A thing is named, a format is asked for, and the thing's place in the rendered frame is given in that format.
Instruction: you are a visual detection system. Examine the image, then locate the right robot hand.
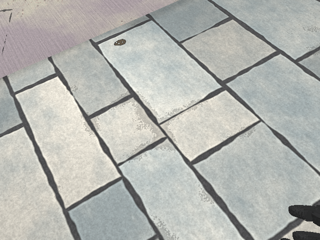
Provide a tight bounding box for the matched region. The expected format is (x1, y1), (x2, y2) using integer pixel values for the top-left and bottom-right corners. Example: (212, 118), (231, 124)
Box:
(280, 205), (320, 240)

